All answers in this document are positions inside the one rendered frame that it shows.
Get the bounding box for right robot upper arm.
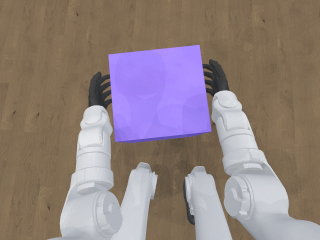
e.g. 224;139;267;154
223;173;320;240

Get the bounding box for right robot forearm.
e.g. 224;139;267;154
211;90;289;210

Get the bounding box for left robot hand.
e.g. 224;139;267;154
88;71;112;109

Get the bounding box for carton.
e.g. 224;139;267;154
108;45;212;143

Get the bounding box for left robot forearm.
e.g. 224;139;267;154
60;105;114;233

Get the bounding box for left robot shin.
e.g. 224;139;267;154
128;162;152;182

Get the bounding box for right robot foot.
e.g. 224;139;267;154
183;179;195;225

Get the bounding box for right robot hand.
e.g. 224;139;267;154
202;59;230;97

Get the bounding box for left robot upper arm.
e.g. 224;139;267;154
47;190;123;240

